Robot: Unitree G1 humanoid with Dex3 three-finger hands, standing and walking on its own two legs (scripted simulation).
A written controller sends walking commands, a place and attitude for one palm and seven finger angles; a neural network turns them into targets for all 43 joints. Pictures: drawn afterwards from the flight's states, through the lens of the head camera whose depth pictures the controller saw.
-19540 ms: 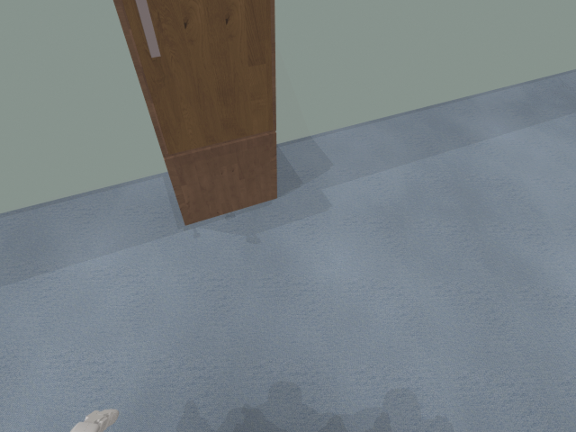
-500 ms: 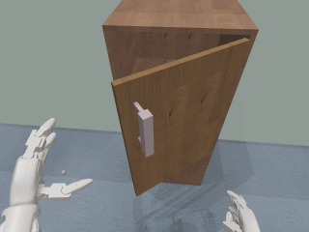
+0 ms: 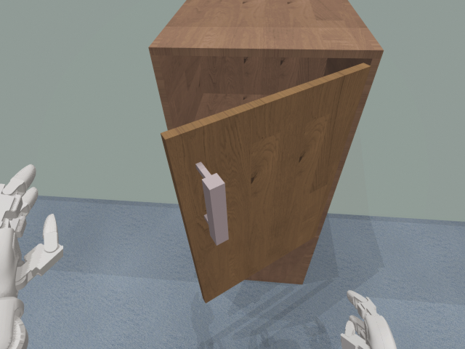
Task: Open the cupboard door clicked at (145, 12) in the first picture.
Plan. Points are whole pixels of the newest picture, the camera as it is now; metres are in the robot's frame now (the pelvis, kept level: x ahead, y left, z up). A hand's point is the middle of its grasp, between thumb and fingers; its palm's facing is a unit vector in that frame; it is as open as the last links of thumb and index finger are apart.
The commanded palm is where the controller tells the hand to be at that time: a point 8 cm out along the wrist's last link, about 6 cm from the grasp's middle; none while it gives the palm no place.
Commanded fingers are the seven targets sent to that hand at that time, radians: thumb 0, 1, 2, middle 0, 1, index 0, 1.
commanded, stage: draw the hand back to the body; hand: left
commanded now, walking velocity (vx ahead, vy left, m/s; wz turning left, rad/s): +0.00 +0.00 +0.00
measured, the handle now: (210, 204) +0.32 +0.09 +0.10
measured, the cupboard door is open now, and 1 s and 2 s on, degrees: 37 37 37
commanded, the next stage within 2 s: step back with the hand held close in 0.26 s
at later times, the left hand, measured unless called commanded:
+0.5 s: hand (53, 251) +0.18 +0.26 +0.16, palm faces +0.45 -0.78 -0.43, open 7.4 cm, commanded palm +0.12 +0.30 +0.17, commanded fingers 0.00 0.90 0.90 -0.20 -0.30 -0.20 -0.30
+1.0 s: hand out of the picture +0.10 +0.29 +0.15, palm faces +0.44 -0.75 -0.50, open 7.4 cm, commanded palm +0.04 +0.32 +0.17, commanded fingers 0.00 0.90 0.90 -0.20 -0.30 -0.20 -0.30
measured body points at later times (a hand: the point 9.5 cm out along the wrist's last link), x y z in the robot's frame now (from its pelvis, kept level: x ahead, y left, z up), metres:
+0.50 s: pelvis -0.02 +0.00 +0.00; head -0.02 -0.02 +0.45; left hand +0.15 +0.30 +0.18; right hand +0.18 -0.22 -0.09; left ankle -0.02 +0.11 -0.74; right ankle -0.01 -0.11 -0.74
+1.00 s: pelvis -0.10 +0.02 -0.02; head -0.08 +0.03 +0.43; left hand +0.07 +0.33 +0.18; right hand +0.08 -0.21 -0.09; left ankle -0.02 +0.11 -0.74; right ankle -0.01 -0.11 -0.74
